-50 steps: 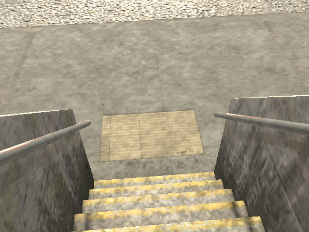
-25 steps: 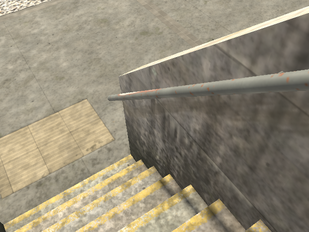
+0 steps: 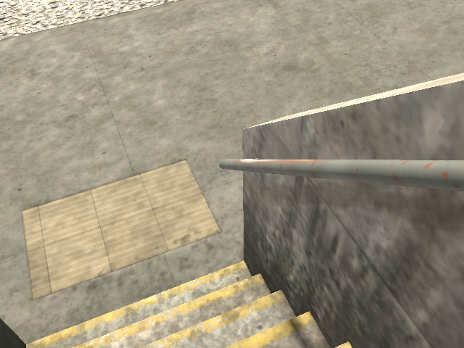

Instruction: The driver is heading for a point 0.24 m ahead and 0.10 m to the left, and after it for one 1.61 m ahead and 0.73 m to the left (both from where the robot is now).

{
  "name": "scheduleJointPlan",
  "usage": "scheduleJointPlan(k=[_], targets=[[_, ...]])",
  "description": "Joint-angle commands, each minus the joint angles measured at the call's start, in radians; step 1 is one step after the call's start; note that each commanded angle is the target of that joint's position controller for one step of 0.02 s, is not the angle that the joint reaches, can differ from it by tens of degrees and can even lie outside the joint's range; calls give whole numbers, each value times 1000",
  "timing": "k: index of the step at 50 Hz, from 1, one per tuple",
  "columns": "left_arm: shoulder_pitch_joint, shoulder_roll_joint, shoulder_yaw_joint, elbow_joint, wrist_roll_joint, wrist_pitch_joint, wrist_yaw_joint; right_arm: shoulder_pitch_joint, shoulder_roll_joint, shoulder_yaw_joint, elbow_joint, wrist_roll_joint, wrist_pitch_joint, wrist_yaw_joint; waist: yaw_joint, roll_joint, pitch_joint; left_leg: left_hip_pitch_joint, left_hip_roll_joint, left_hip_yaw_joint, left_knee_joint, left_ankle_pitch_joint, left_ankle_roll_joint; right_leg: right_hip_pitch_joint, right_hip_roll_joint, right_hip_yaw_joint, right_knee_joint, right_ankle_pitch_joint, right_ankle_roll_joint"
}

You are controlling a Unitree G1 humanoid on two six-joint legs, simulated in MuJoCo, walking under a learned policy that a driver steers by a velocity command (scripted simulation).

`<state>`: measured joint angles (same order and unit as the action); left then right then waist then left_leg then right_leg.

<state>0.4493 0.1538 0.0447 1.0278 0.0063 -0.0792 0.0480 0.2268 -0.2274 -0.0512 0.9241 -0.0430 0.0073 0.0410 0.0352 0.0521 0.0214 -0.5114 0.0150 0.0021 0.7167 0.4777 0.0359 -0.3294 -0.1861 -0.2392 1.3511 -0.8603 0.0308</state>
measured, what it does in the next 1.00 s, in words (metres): goes down, turning left: left foot 0.22 m lower, then right foot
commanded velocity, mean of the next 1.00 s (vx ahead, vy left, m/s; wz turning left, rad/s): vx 0.13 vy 0.00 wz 0.55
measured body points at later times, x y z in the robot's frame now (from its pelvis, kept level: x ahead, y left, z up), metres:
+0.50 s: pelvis +0.13 +0.04 -0.15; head +0.13 +0.05 +0.30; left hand +0.20 +0.30 -0.26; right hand +0.20 -0.23 -0.27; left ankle +0.06 +0.09 -0.82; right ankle +0.22 -0.09 -0.76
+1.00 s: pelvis +0.11 +0.06 -0.16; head +0.12 +0.07 +0.29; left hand +0.05 +0.38 -0.24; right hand +0.38 -0.07 -0.25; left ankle +0.05 +0.12 -0.82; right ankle +0.21 -0.09 -0.76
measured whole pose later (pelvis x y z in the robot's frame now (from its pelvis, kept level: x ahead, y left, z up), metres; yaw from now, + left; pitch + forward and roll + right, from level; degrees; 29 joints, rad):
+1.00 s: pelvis +0.11 +0.06 -0.16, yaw +35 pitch +5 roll +2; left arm 0.24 0.35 0.03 0.68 0.02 -0.09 0.00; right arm 0.25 -0.30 -0.04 0.70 -0.09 -0.09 0.07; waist 0.03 -0.04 -0.08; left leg -0.58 -0.04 0.10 1.07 -0.59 0.08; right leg -0.75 -0.06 0.15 1.42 -0.61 0.12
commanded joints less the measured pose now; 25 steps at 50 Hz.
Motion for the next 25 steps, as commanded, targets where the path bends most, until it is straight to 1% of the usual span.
scheduleJointPlan(k=[1,2,3,4,5,6,7,8,9,10,11,12,13,14,15,16,17,18,19,20,21,22,23,24,25], targets=[[-129,282,84,-92,17,28,41,185,-77,-28,-19,24,-8,-19,-138,-215,-42,372,-72,136,-139,-223,54,-118,-141,78,102,1130,-106],[103,183,8,46,267,18,-97,507,-228,-97,128,-26,-39,-17,-233,-90,102,650,64,-44,-294,-390,73,-363,-156,180,219,531,-2],[10,246,43,59,192,13,-156,682,-384,-135,192,-44,-72,-11,-384,146,116,765,25,-77,-306,-251,124,-578,124,152,898,-30,-17],[172,109,32,13,86,-10,-209,762,-480,-128,192,-38,-126,7,-210,192,-98,980,124,-268,40,736,190,-782,248,260,993,142,-5],[-23,181,42,-99,38,-32,-203,730,-447,-122,167,-58,-155,30,-236,142,-154,988,208,-371,21,938,235,-938,199,229,1001,120,42],[-195,231,41,-187,21,-52,-162,586,-363,-103,129,-30,-161,45,-209,144,-135,940,238,-383,14,764,260,-1085,161,202,954,85,61],[-250,175,9,-256,-3,-52,-111,499,-300,-67,94,26,-150,58,-163,217,-25,735,358,-722,-75,270,355,-1246,125,338,859,120,44],[-133,167,-7,-206,1,-42,-75,388,-198,-29,78,-31,-123,88,-58,21,36,541,407,-736,-113,247,334,-1159,66,434,875,327,7],[-92,163,-22,-199,8,-29,-63,282,-201,-16,61,-41,-110,96,34,-132,100,283,370,-689,-155,95,255,-1076,44,440,748,483,-1],[-4,113,-35,-171,50,-17,-72,220,-82,14,62,-32,-116,68,91,-184,101,103,261,-492,-136,212,152,-935,24,411,470,744,16],[-56,102,-42,-205,44,-12,-79,228,-50,25,46,-14,-141,28,76,-106,115,-37,155,-421,-109,172,91,-856,24,359,312,898,29],[-69,107,-39,-193,47,-3,-111,199,-64,33,12,24,-156,4,62,-85,55,-213,59,-313,-76,44,75,-593,55,311,144,1075,27],[-113,95,-41,-224,43,3,-129,236,-136,31,12,9,-171,-11,51,-24,22,-287,8,-315,-62,-38,39,-476,90,269,166,1133,34],[-98,89,-49,-227,40,1,-152,220,-216,28,21,-35,-170,-16,76,-8,-34,-320,-15,-336,-20,-70,26,-380,125,264,287,1148,47],[-94,153,-31,-260,53,3,-157,212,-289,6,-4,-42,-172,-20,63,-41,-47,-262,-6,-350,12,-57,17,-397,151,245,274,1049,50],[-156,175,-26,-304,61,1,-142,224,-296,2,-12,-32,-174,-18,38,-31,-60,-171,11,-381,46,-56,29,-428,154,253,234,953,55],[-274,183,-30,-355,71,-5,-125,382,-250,7,54,-34,-169,-32,-62,8,-10,176,72,-485,108,-125,76,-748,123,352,137,897,71],[-271,182,-23,-350,61,3,-102,446,-269,-2,60,-19,-166,-30,-52,21,-28,289,81,-542,112,21,63,-773,136,311,87,735,63],[-247,164,-33,-364,68,11,-95,413,-276,-15,55,-50,-157,-17,-39,57,-54,359,98,-614,114,76,72,-801,134,333,70,705,64],[-231,154,-34,-358,72,17,-90,397,-259,-16,33,-55,-149,-7,-36,65,-45,379,105,-664,120,111,88,-806,143,344,68,678,67],[-242,152,-34,-364,64,24,-83,352,-260,-24,0,-51,-145,0,-37,46,-56,396,102,-683,131,140,94,-790,149,345,61,655,70],[-249,145,-35,-367,63,26,-82,325,-250,-26,-30,-40,-137,-1,-43,27,-57,399,97,-699,148,142,95,-777,158,342,40,637,73],[-265,146,-28,-364,59,21,-78,239,-216,-22,-71,-17,-131,-6,-30,8,-54,374,81,-666,200,143,75,-728,167,329,-10,609,71],[-232,139,-26,-354,57,17,-79,216,-213,-19,-104,-9,-128,-14,-26,19,-76,305,67,-657,212,179,73,-611,182,306,-28,597,60],[-170,142,-19,-336,56,15,-81,166,-227,-22,-141,-5,-128,-15,0,24,-80,202,57,-640,223,214,78,-470,195,290,-50,585,44]])
Keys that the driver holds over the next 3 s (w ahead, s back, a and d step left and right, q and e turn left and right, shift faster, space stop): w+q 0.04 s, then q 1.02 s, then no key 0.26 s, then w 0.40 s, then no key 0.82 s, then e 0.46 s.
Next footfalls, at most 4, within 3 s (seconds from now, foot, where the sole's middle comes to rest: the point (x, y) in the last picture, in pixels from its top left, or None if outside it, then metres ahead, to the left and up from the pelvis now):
0.04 left None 0.10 0.09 -0.85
0.54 right None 0.22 -0.09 -0.85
0.86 left None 0.09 0.15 -0.85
1.30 right None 0.17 -0.06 -0.85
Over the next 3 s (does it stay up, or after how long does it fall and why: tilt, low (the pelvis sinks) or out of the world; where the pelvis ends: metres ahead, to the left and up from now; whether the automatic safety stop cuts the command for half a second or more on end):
stays up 0.20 0.22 -0.30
